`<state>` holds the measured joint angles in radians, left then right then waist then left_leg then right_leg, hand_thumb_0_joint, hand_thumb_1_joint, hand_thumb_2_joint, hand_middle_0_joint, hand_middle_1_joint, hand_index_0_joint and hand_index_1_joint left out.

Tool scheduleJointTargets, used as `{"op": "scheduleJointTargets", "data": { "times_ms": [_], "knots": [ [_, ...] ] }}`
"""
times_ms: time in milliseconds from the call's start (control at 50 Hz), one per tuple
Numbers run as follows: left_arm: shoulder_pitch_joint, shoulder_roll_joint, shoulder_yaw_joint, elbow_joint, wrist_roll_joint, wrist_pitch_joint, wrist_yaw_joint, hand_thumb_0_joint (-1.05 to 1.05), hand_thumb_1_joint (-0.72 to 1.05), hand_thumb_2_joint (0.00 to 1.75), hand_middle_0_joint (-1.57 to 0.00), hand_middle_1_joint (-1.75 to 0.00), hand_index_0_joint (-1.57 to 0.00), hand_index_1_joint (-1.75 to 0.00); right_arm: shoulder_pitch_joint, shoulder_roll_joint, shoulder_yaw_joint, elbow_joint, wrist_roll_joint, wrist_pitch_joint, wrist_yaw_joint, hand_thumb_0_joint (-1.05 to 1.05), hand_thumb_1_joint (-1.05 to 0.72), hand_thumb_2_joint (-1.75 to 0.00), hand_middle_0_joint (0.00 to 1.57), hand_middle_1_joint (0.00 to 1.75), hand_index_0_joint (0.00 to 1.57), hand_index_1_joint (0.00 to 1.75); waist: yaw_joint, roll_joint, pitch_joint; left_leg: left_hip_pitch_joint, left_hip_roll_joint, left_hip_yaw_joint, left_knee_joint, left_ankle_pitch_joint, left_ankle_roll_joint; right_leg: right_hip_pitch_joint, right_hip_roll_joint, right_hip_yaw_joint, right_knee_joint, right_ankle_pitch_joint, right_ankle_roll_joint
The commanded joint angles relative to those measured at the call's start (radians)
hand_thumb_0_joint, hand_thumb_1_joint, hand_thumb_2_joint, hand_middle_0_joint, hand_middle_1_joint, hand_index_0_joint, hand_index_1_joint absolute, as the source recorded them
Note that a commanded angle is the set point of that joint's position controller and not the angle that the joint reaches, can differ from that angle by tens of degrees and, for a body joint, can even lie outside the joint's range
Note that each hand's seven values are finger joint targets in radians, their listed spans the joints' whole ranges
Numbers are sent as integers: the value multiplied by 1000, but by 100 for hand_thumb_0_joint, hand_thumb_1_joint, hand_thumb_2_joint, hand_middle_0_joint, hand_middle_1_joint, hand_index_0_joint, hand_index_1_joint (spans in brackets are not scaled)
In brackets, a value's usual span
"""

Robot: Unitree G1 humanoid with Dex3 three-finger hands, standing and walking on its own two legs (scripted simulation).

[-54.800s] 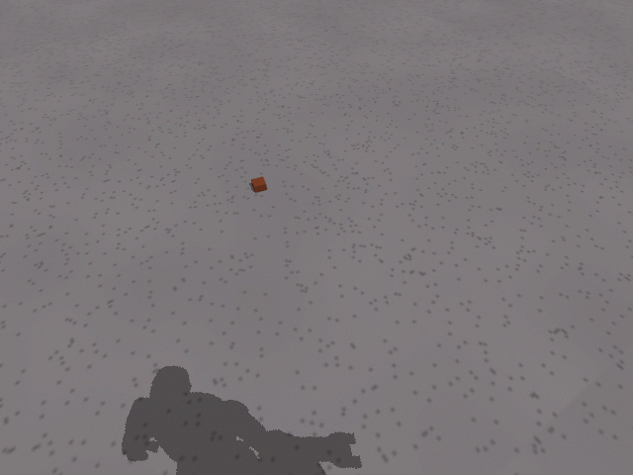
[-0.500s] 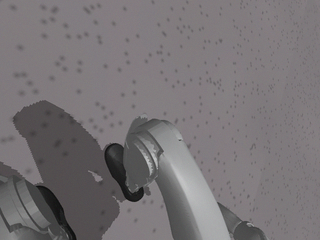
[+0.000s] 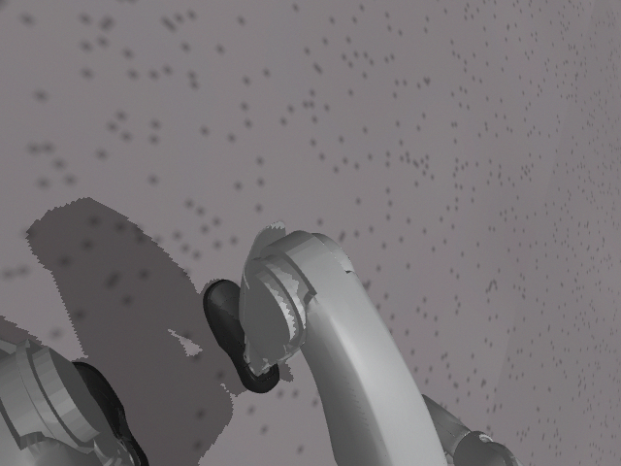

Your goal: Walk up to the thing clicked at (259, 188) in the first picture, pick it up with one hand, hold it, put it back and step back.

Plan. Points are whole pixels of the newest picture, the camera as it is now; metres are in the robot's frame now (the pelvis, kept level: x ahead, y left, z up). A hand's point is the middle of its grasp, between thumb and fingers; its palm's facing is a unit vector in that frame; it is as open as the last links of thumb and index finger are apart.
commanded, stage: close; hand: left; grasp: from above
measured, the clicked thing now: out of the picture +0.46 +0.41 -0.30
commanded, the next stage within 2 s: settle in 0.90 s
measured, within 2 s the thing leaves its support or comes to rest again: leaves its support in 1.22 s
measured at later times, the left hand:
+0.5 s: hand out of the picture +0.44 +0.41 -0.27, palm faces -0.34 -0.30 -0.89, open 10.3 cm
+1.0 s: hand out of the picture +0.44 +0.40 -0.27, palm faces -0.34 -0.30 -0.89, open 9.4 cm
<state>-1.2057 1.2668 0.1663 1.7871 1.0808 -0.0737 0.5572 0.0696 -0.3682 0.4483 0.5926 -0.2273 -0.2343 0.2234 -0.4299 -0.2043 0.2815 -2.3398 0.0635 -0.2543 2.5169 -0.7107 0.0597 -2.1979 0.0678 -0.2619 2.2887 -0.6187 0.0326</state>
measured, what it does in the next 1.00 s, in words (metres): stands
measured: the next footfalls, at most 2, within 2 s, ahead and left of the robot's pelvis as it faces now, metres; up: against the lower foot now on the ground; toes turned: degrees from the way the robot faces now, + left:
none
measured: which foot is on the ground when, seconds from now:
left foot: down 0.00-1.00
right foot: down 0.00-1.00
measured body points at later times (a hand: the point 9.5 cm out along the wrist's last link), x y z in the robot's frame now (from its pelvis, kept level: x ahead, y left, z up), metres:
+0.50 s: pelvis +0.00 +0.00 +0.00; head +0.31 +0.15 +0.29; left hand +0.45 +0.42 -0.22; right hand +0.05 -0.24 -0.05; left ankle +0.07 +0.11 -0.28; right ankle +0.13 -0.10 -0.28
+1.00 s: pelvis +0.00 +0.00 +0.00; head +0.31 +0.15 +0.29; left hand +0.45 +0.42 -0.22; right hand +0.06 -0.24 -0.05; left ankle +0.07 +0.11 -0.28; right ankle +0.13 -0.10 -0.28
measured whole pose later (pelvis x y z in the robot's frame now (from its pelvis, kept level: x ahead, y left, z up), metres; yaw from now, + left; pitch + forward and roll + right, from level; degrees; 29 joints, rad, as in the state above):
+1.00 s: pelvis +0.00 +0.00 +0.00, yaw +0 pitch +28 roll -17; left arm -1.21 1.27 0.17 1.77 1.08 -0.08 0.55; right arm 0.06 -0.36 0.44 0.60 -0.23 -0.24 0.22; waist -0.43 -0.20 0.28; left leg -2.34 0.06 -0.25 2.51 -0.72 0.05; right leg -2.20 0.07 -0.26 2.29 -0.63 0.03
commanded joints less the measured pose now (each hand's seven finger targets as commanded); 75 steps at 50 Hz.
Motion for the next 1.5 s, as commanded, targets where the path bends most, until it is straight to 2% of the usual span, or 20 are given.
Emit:
{"op": "scheduleJointTargets", "data": {
  "times_ms": [0, 20, 140, 160, 340, 460, 620, 940, 1060, 1080, 1100, 1120, 1160, 1260, 1300, 1380, 1400, 1420, 1460, 1480],
  "knots": [
    [-181, 259, -9, -118, -5, -5, 40, 0, 14, 55, -51, -82, -57, -76, 207, -354, -84, 34, 5, -2, -11, 0, -89, -90, 20, 30, 20, 30, -66, 642, -615, 504, 49, 12, -266, 231, -56, 363, 33, -37, -172, 221, -42],
    [-167, 243, -16, -78, -7, -5, 42, 0, 14, 55, -51, -82, -57, -76, 195, -357, -87, 27, 4, -1, -14, 0, -89, -90, 20, 30, 20, 30, -66, 609, -608, 478, 46, 14, -268, 192, -54, 366, 37, -38, -173, 196, -43],
    [-216, 275, -2, -175, 2, -9, 45, 0, 8, 49, -45, -83, -52, -76, 197, -355, -84, 42, 7, -2, -14, 0, -90, -90, 20, 30, 20, 30, -55, 699, -675, 564, 60, -5, -271, 280, -69, 350, 25, -43, -159, 243, -41],
    [-157, 248, -12, -84, 1, 1, 42, 0, 7, 49, -43, -85, -51, -77, 199, -351, -86, 41, 6, -1, -13, 0, -90, -90, 20, 30, 20, 30, -66, 664, -639, 541, 57, 1, -271, 266, -66, 355, 30, -41, -164, 237, -42],
    [-179, 246, -14, -149, -4, 4, 24, 0, 3, 55, -44, -82, -50, -77, 208, -345, -86, 51, 7, 6, -9, 0, -90, -90, 20, 30, 20, 30, -68, 681, -642, 560, 58, 0, -260, 327, -65, 349, 28, -37, -166, 265, -38],
    [-165, 238, -11, -109, -18, -3, 25, 0, 3, 58, -44, -82, -49, -77, 211, -349, -89, 53, 6, 4, -10, 0, -89, -90, 20, 30, 20, 30, -63, 651, -624, 529, 54, 2, -266, 276, -62, 351, 31, -42, -168, 238, -41],
    [-177, 273, 5, -135, 3, -20, 42, 0, 9, 54, -46, -82, -52, -76, 195, -353, -85, 41, 5, 5, -13, 0, -89, -90, 20, 30, 20, 30, -46, 660, -653, 537, 55, 3, -270, 259, -63, 354, 32, -45, -167, 227, -42],
    [-163, 230, -18, -93, -14, -3, 29, 0, 18, 54, -53, -83, -60, -76, 214, -350, -95, 55, 4, 1, -9, 0, -89, -90, 20, 30, 20, 30, -70, 646, -638, 546, 55, 0, -264, 291, -62, 355, 31, -42, -171, 245, -39],
    [-198, 277, 15, -155, -1, -3, 37, 0, 22, 52, -54, -93, -64, -82, 217, -355, -102, 49, 8, 3, -7, 0, -90, -90, 20, 30, 20, 30, -48, 681, -658, 548, 50, 11, -268, 281, -64, 358, 33, -36, -162, 241, -45],
    [-239, 316, 40, -251, 10, -3, 38, 0, 23, 52, -53, -94, -64, -83, 220, -342, -93, 50, 10, 2, -2, 0, -90, -90, 20, 30, 20, 30, -31, 753, -731, 608, 58, 7, -261, 350, -71, 357, 25, -33, -159, 274, -44],
    [-178, 275, 24, -140, 6, 11, 37, 0, 24, 51, -53, -96, -65, -84, 217, -353, -105, 50, 7, 2, -2, 0, -90, -90, 20, 30, 20, 30, -45, 723, -684, 591, 55, 11, -267, 321, -70, 342, 31, -35, -157, 252, -47],
    [-216, 286, 34, -219, 1, 8, 34, 0, 26, 50, -54, -96, -66, -83, 217, -353, -109, 51, 10, 2, 0, 0, -90, -90, 20, 30, 20, 30, -42, 731, -710, 597, 58, 8, -262, 342, -70, 341, 29, -34, -159, 265, -44],
    [-189, 268, 38, -178, 2, 22, 33, 0, 26, 50, -53, -97, -65, -84, 227, -338, -105, 45, 11, 4, 2, 0, -90, -90, 20, 30, 20, 30, -48, 699, -688, 569, 51, 14, -264, 322, -66, 357, 29, -33, -163, 267, -44],
    [-184, 257, 40, -204, 3, 50, -2, 0, 27, 54, -54, -101, -67, -88, 241, -358, -154, 44, 16, 6, 1, 0, -91, -90, 20, 30, 20, 30, -39, 704, -688, 551, 45, 35, -279, 264, -63, 345, 33, -22, -180, 225, -50],
    [-213, 275, 61, -286, -5, 55, -16, 0, 27, 56, -55, -102, -67, -90, 242, -350, -165, 42, 23, 6, 2, 0, -91, -90, 20, 30, 20, 30, -10, 740, -743, 572, 44, 34, -282, 280, -68, 338, 25, -20, -168, 225, -53],
    [-176, 219, 49, -317, -17, 72, -58, 0, 35, 59, -58, -106, -71, -93, 263, -339, -190, 40, 34, 20, 6, 0, -90, -90, 20, 30, 20, 30, -6, 725, -792, 579, 37, 48, -278, 323, -61, 365, 31, -12, -174, 253, -53],
    [-183, 251, 85, -362, -21, 77, -66, 0, 35, 60, -58, -107, -71, -94, 274, -324, -190, 52, 40, 23, 9, 0, -90, -90, 20, 30, 20, 30, 16, 745, -827, 604, 39, 43, -281, 348, -66, 348, 24, -10, -167, 259, -54],
    [-151, 238, 83, -335, -24, 84, -74, 0, 37, 59, -58, -107, -72, -93, 275, -323, -197, 59, 42, 30, 10, 0, -90, -90, 20, 30, 20, 30, 33, 746, -835, 606, 38, 48, -285, 351, -67, 343, 26, -10, -162, 256, -57],
    [-159, 167, 51, -345, -29, 90, -104, 0, 39, 61, -61, -108, -74, -94, 282, -327, -219, 53, 49, 38, 16, 0, -90, -90, 20, 30, 20, 30, 12, 731, -803, 575, 32, 53, -287, 327, -63, 320, 25, -5, -167, 240, -58],
    [-107, 173, 65, -296, -24, 100, -114, 0, 39, 59, -59, -109, -73, -95, 290, -324, -220, 56, 52, 46, 14, 0, -90, -90, 20, 30, 20, 30, 31, 693, -788, 537, 28, 62, -296, 301, -60, 336, 30, -4, -170, 232, -58]
  ]
}}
